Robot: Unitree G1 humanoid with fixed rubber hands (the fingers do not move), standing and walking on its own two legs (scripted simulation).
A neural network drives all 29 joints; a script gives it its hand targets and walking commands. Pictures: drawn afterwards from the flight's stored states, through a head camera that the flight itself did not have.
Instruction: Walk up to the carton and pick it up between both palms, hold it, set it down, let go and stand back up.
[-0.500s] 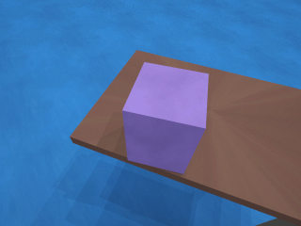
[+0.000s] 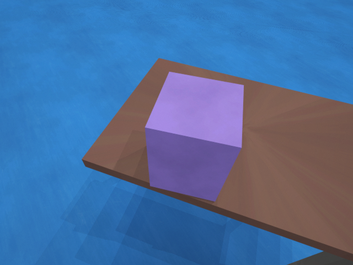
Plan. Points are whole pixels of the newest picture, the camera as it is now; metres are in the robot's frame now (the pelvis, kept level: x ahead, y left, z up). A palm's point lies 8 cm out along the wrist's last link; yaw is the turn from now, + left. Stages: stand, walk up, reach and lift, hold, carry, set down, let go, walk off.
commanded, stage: walk up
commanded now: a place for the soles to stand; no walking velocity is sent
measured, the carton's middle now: (193, 139) +0.40 -0.04 +0.04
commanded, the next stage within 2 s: reach and lift in 0.22 s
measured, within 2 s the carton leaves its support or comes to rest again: neither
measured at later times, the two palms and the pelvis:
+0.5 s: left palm (84, 245) +0.18 +0.22 -0.09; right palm (284, 259) +0.16 -0.27 -0.10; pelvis -0.04 -0.02 -0.02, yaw -5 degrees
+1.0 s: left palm (75, 255) +0.16 +0.22 -0.07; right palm out of the picture +0.13 -0.24 -0.07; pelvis -0.01 -0.02 +0.00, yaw -6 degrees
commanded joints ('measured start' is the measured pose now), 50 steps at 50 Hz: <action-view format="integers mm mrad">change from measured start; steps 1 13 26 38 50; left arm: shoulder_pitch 47 -595 -154 -307 -148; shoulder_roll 127 266 138 180 130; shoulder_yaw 27 50 238 172 138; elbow -28 -422 -629 -782 -827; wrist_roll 2 -77 120 -37 -72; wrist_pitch -16 347 676 460 356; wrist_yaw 5 18 -85 -42 -42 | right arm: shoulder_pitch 50 -583 -274 -201 -91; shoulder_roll -132 -118 -113 35 -11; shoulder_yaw -28 -259 21 -69 -78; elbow -18 -207 -388 -701 -686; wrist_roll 0 -174 75 -19 5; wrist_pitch -14 20 180 100 10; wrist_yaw -8 62 -1 -23 -23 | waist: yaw -1 -56 30 33 26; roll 26 -7 -64 41 23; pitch -6 -22 48 -150 -119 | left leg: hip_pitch -104 -354 -49 -33 183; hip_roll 121 148 86 131 101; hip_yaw -76 214 316 359 335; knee -93 95 -52 -54 -129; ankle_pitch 205 -239 84 45 410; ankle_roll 15 -83 -69 -50 -77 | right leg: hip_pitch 103 -167 79 36 91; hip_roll -91 -34 14 -39 53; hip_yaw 47 -13 31 79 -1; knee -44 261 -25 -14 -100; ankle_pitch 50 -254 115 84 273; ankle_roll -48 -42 14 22 30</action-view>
